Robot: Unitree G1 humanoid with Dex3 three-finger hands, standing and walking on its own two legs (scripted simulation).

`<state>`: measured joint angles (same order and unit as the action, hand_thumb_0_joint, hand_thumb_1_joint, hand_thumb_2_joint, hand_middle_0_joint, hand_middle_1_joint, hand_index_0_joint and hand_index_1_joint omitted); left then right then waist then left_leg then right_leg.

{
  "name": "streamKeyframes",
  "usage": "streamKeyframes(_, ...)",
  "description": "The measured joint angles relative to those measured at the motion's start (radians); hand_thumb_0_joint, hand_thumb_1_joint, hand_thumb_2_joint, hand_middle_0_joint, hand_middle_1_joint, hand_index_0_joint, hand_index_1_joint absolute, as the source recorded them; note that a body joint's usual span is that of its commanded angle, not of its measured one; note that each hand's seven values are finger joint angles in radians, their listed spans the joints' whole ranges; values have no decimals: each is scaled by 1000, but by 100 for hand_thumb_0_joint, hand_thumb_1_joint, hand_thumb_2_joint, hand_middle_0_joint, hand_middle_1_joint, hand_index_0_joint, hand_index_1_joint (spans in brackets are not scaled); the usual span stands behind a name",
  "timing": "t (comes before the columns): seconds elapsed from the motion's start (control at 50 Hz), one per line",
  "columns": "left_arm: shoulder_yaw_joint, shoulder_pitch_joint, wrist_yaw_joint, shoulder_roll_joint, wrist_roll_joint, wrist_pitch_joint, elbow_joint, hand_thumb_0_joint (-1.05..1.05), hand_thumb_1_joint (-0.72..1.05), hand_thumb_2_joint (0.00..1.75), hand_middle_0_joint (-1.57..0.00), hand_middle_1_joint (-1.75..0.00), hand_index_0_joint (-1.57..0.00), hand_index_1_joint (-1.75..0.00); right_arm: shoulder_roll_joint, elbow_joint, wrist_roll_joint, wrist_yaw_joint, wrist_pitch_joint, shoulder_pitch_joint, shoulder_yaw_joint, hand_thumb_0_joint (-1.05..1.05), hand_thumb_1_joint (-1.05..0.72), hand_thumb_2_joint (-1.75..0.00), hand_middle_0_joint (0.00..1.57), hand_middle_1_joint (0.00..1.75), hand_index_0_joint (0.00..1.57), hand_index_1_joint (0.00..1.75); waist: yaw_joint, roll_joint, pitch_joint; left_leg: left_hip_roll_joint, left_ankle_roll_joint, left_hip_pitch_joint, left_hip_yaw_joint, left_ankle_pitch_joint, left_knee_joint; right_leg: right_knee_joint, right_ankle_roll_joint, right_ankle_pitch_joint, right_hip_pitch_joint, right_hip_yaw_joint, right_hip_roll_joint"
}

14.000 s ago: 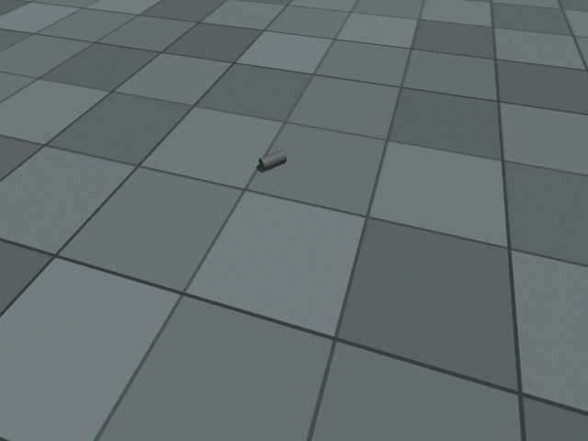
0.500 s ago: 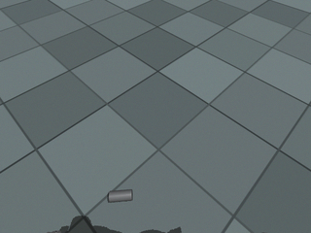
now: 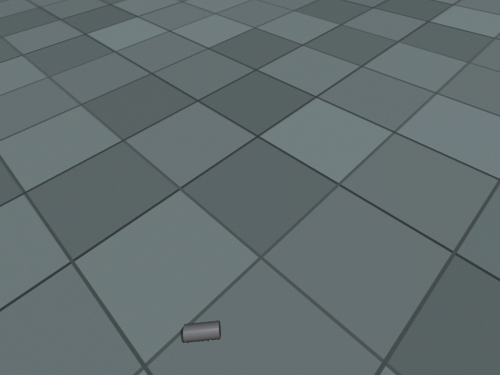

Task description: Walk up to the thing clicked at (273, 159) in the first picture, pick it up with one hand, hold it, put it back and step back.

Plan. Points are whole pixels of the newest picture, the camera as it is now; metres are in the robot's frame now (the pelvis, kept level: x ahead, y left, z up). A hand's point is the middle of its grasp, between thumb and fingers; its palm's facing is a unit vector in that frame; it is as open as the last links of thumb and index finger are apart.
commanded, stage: walk up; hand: left
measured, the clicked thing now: (202, 331) +0.42 +0.25 -0.75
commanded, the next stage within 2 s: stand in 0.80 s
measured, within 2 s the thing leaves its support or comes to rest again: neither
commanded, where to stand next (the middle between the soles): +0.04 +0.01 m, yaw +0 degrees
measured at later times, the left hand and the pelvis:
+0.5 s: hand out of the picture +0.10 +0.25 -0.15, palm faces -0.02 -0.94 -0.33, open 7.4 cm; pelvis +0.01 +0.00 +0.00, yaw +0 degrees
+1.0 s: hand out of the picture +0.09 +0.25 -0.16, palm faces -0.03 -0.94 -0.34, open 7.4 cm; pelvis +0.01 -0.01 +0.00, yaw +0 degrees
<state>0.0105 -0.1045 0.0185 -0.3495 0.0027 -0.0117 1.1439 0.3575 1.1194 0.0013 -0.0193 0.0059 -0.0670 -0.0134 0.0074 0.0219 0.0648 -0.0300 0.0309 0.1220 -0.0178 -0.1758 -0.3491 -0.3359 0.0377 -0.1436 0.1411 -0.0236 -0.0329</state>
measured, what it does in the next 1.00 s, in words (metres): stands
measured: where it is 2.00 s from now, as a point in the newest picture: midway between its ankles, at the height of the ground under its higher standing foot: outside the picture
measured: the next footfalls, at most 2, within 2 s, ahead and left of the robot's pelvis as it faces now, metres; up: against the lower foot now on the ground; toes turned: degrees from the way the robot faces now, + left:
none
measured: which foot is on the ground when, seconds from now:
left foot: down 0.00-1.00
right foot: down 0.00-1.00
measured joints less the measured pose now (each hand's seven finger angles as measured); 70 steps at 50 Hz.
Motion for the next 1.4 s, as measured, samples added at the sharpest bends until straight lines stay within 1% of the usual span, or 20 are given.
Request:
streamKeyframes(0.22,9,-2,0,9,5,2,9,0,90,90,-21,-30,-20,-30,-2,20,3,0,3,-32,-4,1,-90,-89,20,30,20,30,-8,-2,-2,-11,7,7,-1,-2,2,6,-7,1,5,1,11)
streamKeyframes(0.5,9,30,-3,7,-1,5,-5,0,90,90,-21,-30,-20,-30,-11,16,2,7,-3,-38,0,1,-90,-89,20,30,20,30,-19,-17,-2,-7,5,-3,5,-9,7,0,-5,-11,3,-4,7)
streamKeyframes(0.8,7,35,-4,4,0,6,-6,0,90,90,-21,-30,-20,-30,-8,3,2,6,-4,-18,-2,1,-90,-89,20,30,20,30,-15,-12,0,-6,6,-8,6,-7,14,-4,-6,-13,3,-5,6)
streamKeyframes(0.94,-1,9,-1,-2,5,3,-13,0,90,90,-21,-30,-20,-30,-7,6,12,5,-5,-31,0,1,-90,-89,20,30,20,30,-14,-15,0,-9,8,-7,4,-9,13,-6,-8,-17,4,-3,8)
streamKeyframes(1.12,-8,-12,-2,-8,3,2,-21,0,90,90,-21,-30,-20,-30,-3,9,10,5,-7,-43,1,1,-90,-89,20,30,20,30,-14,-18,2,-11,10,-11,5,-15,13,-11,-10,-24,3,-3,10)
streamKeyframes(1.4,-16,-7,-4,-11,1,-1,-38,0,90,90,-21,-30,-20,-30,-1,1,8,6,-6,-42,5,1,-90,-89,20,30,20,30,-16,-17,-6,-14,11,-18,5,-23,7,-12,-11,-30,-6,-3,13)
